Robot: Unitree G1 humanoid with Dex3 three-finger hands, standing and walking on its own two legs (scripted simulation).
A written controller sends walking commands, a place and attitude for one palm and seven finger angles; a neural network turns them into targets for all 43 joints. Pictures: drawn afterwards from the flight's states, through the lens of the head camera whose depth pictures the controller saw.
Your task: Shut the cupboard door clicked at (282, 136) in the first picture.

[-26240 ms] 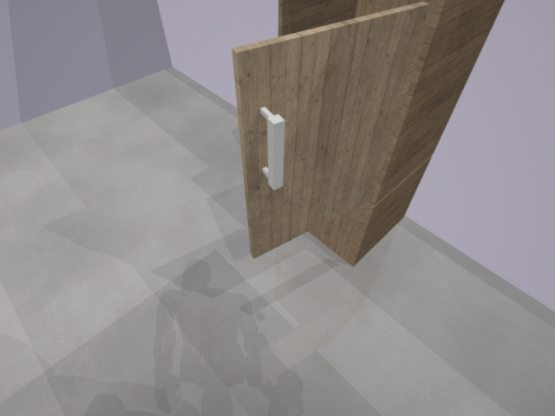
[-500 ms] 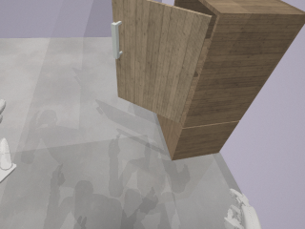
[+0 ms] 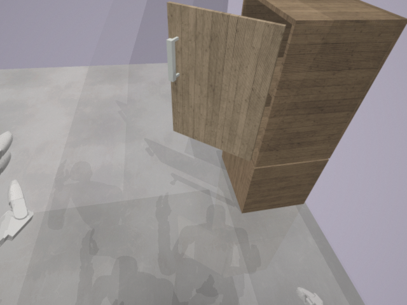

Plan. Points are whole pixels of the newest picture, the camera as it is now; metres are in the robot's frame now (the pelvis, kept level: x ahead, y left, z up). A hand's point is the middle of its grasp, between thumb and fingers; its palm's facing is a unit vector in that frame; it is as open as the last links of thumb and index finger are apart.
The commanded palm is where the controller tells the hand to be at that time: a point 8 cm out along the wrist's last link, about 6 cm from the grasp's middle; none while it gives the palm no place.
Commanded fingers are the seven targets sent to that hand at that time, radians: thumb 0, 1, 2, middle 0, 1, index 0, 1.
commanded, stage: stop stepping back and stand still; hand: left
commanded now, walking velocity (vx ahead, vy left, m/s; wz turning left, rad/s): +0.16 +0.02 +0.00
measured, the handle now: (174, 59) +0.98 +0.17 +0.06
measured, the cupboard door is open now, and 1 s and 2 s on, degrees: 50 50 50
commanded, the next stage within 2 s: let the arm hang, fingers relaxed in 0.76 s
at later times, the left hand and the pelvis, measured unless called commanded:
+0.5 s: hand (24, 203) +0.22 +0.28 +0.16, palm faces +0.43 -0.78 -0.46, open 7.4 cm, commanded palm +0.16 +0.32 +0.18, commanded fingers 0.00 0.90 0.90 -0.20 -0.30 -0.20 -0.30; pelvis +0.02 +0.02 +0.00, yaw +0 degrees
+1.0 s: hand (71, 252) +0.22 +0.28 -0.02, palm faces +0.12 -0.89 -0.44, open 7.4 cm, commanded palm none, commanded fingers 0.00 0.90 0.90 -0.20 -0.30 -0.20 -0.30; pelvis +0.02 +0.03 +0.00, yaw +2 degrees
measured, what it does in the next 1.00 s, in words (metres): stands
